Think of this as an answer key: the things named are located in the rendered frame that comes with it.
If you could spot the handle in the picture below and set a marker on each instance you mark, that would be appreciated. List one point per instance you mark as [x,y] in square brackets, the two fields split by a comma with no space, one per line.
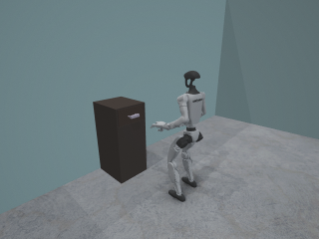
[134,116]

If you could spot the cabinet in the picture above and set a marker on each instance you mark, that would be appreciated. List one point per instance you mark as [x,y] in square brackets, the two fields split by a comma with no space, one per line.
[122,149]

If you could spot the robot left upper arm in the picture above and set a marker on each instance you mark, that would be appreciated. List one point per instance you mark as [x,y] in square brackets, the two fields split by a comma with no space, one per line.
[182,103]

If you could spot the robot left hand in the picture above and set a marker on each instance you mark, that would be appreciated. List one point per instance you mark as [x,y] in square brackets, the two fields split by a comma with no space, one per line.
[159,125]

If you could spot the humanoid robot head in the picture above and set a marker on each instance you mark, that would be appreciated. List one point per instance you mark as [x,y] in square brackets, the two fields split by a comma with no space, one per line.
[191,75]

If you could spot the drawer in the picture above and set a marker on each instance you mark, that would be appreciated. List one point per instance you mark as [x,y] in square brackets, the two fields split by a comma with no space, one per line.
[123,114]

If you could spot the robot right upper arm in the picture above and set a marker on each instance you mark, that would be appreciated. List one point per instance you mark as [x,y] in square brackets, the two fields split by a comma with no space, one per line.
[203,107]

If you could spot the robot left forearm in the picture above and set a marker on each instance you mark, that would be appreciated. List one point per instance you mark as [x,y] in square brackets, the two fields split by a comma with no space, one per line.
[174,124]

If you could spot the left robot foot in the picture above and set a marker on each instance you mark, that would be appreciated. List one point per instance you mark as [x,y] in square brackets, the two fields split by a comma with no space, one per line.
[180,197]

